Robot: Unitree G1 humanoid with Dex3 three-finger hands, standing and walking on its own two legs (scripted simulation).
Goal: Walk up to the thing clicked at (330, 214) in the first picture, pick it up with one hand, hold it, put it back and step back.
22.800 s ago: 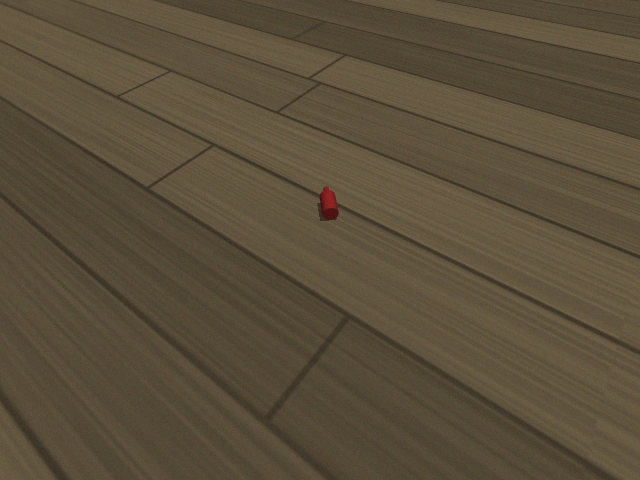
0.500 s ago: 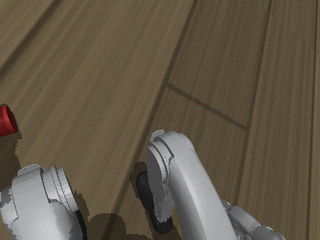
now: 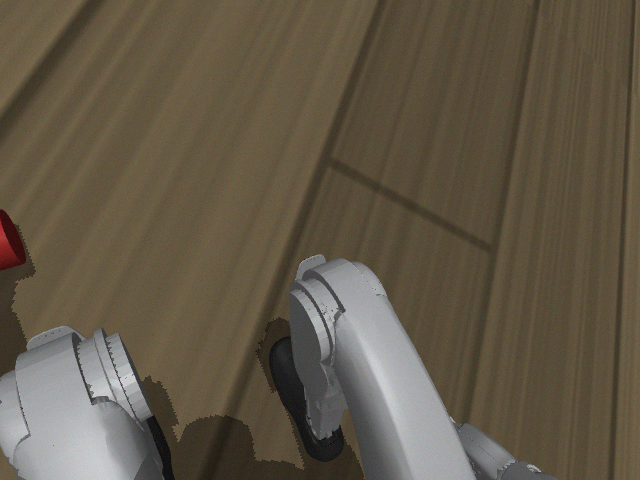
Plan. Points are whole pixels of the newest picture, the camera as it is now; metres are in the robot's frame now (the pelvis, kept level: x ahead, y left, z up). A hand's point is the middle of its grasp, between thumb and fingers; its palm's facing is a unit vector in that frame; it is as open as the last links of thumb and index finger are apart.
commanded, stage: close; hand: left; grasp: from above
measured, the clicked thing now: out of the picture +0.42 +0.35 -0.26
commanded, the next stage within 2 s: settle in 1.24 s
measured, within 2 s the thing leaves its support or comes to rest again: leaves its support in 1.64 s
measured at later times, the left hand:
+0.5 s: hand out of the picture +0.42 +0.34 -0.23, palm faces -0.43 -0.17 -0.89, open 10.1 cm
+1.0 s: hand out of the picture +0.41 +0.34 -0.23, palm faces -0.43 -0.12 -0.90, open 9.9 cm
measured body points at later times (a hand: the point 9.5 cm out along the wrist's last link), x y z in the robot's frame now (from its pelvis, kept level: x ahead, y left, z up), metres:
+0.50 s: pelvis +0.00 +0.00 +0.00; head +0.26 +0.13 +0.35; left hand +0.44 +0.35 -0.18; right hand +0.08 -0.25 -0.06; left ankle +0.07 +0.13 -0.26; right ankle +0.11 -0.11 -0.26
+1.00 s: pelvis +0.00 +0.00 +0.00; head +0.25 +0.13 +0.35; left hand +0.43 +0.34 -0.18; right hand +0.07 -0.26 -0.07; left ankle +0.07 +0.13 -0.26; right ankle +0.11 -0.11 -0.26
